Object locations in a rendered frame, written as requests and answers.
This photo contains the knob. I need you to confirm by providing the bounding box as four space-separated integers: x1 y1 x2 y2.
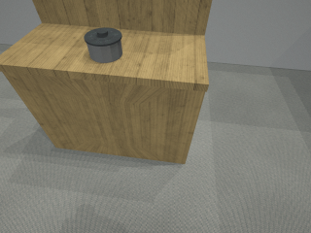
96 28 108 37

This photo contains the table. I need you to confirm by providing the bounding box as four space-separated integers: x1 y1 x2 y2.
0 0 213 164

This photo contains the pot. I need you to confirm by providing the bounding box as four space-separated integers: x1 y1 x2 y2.
86 40 122 63

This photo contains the lid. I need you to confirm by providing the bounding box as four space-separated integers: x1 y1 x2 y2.
84 27 122 47

